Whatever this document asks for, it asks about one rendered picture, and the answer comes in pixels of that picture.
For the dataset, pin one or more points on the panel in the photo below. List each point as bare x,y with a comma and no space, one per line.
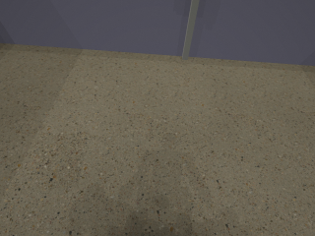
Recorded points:
190,28

